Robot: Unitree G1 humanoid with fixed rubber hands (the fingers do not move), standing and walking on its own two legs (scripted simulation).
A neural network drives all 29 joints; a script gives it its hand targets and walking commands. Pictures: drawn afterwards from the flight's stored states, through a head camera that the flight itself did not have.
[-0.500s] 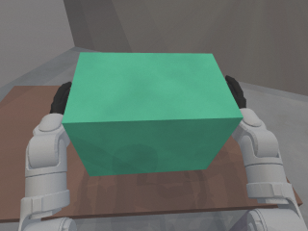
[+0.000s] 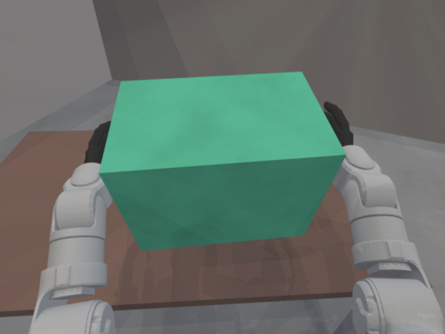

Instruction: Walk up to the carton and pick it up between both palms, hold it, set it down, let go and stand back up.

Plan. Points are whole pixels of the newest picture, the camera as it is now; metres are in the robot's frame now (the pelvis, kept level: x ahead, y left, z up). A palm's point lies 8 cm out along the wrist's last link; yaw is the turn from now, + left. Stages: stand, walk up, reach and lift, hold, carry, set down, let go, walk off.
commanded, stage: hold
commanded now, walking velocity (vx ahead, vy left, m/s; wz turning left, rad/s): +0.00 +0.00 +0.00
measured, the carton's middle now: (219, 164) +0.39 -0.01 +0.16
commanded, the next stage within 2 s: none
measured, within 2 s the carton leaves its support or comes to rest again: neither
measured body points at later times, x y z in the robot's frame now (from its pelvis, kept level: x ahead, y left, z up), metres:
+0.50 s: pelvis +0.03 +0.00 +0.00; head +0.01 +0.01 +0.45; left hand +0.40 +0.20 +0.18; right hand +0.41 -0.21 +0.19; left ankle +0.04 +0.11 -0.75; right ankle +0.05 -0.14 -0.75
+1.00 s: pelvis +0.00 +0.00 +0.00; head -0.04 +0.00 +0.45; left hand +0.38 +0.20 +0.17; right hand +0.38 -0.21 +0.20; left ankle +0.04 +0.11 -0.75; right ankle +0.05 -0.14 -0.75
